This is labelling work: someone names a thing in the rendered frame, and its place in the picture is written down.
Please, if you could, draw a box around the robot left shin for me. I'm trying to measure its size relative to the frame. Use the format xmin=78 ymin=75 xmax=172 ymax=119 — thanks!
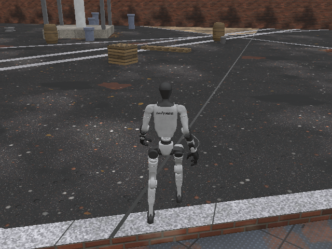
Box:
xmin=148 ymin=179 xmax=156 ymax=216

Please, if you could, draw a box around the right robot hand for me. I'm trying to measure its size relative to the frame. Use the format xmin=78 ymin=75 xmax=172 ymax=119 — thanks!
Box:
xmin=187 ymin=151 xmax=199 ymax=166

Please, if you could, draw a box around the robot right upper arm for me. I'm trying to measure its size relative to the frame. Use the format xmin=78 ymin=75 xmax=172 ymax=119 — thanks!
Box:
xmin=176 ymin=104 xmax=189 ymax=134

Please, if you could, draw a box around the right robot forearm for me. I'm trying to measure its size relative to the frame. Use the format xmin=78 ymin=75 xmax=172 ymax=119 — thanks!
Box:
xmin=185 ymin=126 xmax=197 ymax=153

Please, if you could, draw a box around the robot left upper arm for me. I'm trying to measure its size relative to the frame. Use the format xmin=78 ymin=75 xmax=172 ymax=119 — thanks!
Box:
xmin=141 ymin=104 xmax=155 ymax=132

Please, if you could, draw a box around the left robot hand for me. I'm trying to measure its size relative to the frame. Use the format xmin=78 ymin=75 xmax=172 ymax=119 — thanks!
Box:
xmin=140 ymin=137 xmax=152 ymax=146

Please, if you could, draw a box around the left robot forearm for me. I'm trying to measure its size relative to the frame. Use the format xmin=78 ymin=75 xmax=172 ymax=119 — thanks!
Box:
xmin=140 ymin=124 xmax=147 ymax=140

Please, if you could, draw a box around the left robot thigh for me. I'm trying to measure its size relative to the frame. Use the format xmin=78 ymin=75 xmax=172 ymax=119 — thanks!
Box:
xmin=148 ymin=146 xmax=159 ymax=189

